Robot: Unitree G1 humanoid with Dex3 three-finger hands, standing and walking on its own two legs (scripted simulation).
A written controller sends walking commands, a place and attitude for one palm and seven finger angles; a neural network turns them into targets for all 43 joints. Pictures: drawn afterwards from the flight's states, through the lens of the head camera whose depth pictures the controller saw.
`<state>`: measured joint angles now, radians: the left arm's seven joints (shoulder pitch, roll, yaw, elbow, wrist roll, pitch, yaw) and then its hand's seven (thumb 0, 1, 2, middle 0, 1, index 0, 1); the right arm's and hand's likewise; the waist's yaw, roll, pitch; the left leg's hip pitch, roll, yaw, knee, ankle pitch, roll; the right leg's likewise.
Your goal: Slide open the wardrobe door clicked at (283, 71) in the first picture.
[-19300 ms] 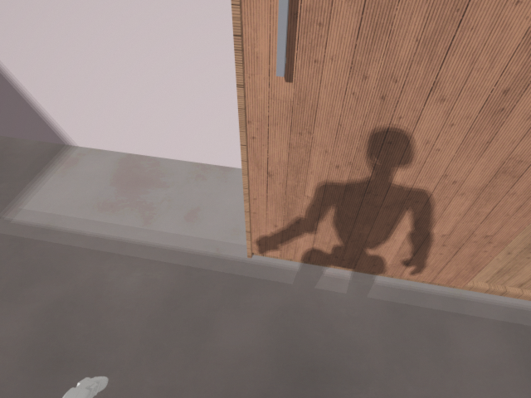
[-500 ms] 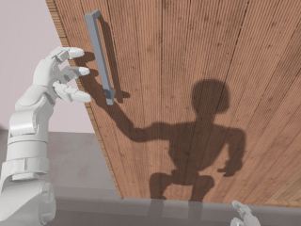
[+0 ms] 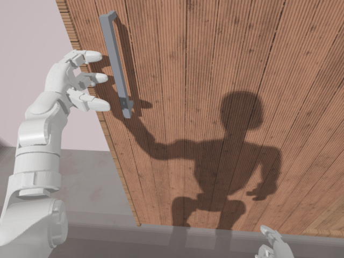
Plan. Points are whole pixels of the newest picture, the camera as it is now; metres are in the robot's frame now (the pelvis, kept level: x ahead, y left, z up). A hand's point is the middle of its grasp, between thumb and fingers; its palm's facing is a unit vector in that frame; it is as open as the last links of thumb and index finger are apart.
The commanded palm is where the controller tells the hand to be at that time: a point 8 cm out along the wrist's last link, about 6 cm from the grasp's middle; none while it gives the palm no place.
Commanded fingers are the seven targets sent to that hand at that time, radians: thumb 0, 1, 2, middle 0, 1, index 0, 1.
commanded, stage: feel for the door with the fingertips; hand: left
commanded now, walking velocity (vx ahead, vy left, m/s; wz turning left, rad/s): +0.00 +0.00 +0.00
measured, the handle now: (120, 70) +0.46 +0.15 +0.25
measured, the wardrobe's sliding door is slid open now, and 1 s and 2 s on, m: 0.00 0.00 0.00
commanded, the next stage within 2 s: slide the fingers in behind the handle in 0.92 s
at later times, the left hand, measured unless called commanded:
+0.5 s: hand (110, 84) +0.40 +0.16 +0.25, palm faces -0.02 -1.00 -0.01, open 13.9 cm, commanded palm +0.38 +0.21 +0.24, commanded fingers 0.00 -0.50 0.30 -0.30 -1.20 -0.30 -1.20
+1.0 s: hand (107, 80) +0.42 +0.17 +0.25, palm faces +0.01 -1.00 -0.01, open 13.9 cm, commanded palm +0.40 +0.21 +0.24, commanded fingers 0.00 -0.50 0.30 -0.30 -1.20 -0.30 -1.20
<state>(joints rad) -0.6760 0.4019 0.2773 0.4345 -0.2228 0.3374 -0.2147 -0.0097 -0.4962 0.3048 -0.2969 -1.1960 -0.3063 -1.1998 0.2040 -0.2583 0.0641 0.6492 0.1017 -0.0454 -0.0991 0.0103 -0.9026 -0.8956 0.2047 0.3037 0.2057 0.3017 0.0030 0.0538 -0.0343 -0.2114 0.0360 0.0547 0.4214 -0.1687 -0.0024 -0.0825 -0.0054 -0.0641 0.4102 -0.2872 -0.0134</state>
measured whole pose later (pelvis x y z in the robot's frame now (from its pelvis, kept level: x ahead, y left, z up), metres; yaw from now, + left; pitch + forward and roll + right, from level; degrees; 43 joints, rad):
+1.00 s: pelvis +0.01 +0.00 +0.00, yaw +0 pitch -1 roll +0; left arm -0.76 0.35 0.23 0.49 -0.20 0.34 -0.15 -0.01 -0.50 0.30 -0.31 -1.23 -0.31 -1.20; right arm 0.24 -0.27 0.04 0.69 0.09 -0.02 -0.10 0.01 -0.90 -0.90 0.20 0.30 0.20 0.30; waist 0.00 0.05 -0.03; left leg -0.23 0.03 0.05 0.43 -0.18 0.00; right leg -0.09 -0.01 -0.07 0.40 -0.29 -0.01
